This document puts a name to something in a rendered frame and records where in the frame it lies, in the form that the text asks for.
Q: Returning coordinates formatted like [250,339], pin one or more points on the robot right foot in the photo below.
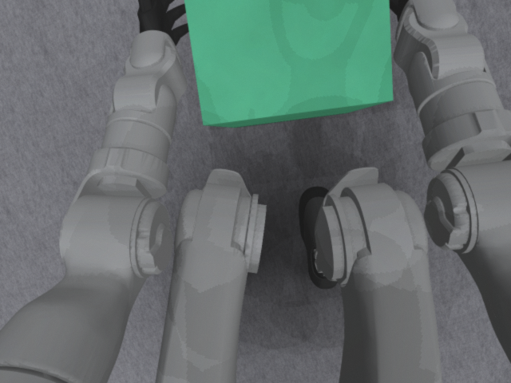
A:
[309,205]

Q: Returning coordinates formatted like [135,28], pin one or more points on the left robot forearm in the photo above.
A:
[133,157]

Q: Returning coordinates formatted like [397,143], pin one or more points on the carton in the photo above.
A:
[268,61]

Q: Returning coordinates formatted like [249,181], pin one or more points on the left robot thigh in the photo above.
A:
[202,323]

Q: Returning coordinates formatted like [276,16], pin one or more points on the right robot forearm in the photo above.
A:
[454,94]

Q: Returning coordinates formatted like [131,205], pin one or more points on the robot left upper arm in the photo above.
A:
[72,333]

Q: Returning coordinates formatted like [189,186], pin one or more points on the right robot hand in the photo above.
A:
[397,6]

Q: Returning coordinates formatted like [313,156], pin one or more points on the robot right upper arm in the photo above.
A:
[468,211]

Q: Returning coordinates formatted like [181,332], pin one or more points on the left robot hand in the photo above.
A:
[152,16]

